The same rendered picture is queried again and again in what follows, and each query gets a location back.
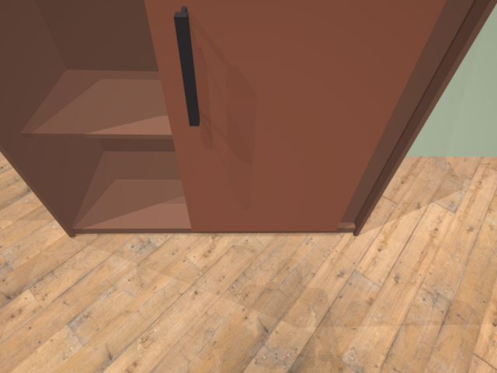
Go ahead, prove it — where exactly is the wardrobe door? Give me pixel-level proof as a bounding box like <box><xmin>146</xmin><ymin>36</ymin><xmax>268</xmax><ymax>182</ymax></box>
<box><xmin>144</xmin><ymin>0</ymin><xmax>446</xmax><ymax>232</ymax></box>
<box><xmin>340</xmin><ymin>0</ymin><xmax>474</xmax><ymax>222</ymax></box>

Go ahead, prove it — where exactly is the handle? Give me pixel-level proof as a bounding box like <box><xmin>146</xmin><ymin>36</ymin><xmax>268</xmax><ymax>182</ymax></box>
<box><xmin>174</xmin><ymin>6</ymin><xmax>200</xmax><ymax>126</ymax></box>

